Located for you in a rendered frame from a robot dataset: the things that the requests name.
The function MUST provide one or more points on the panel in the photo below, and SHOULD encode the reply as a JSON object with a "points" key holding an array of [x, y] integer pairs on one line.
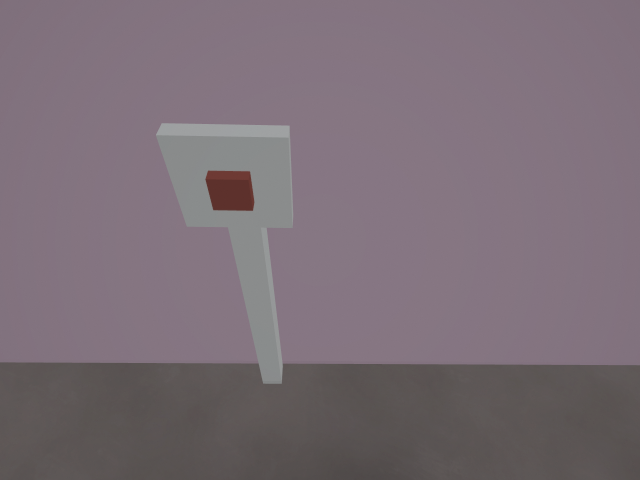
{"points": [[189, 152]]}

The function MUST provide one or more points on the button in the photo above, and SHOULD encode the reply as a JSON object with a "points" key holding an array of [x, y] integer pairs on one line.
{"points": [[230, 190]]}

